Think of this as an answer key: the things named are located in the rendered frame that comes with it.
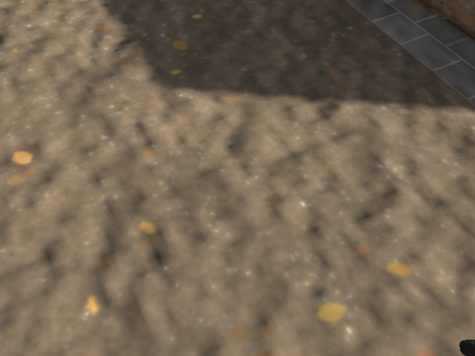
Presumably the robot right hand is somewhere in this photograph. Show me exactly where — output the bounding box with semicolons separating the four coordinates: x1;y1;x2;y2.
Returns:
459;340;475;356

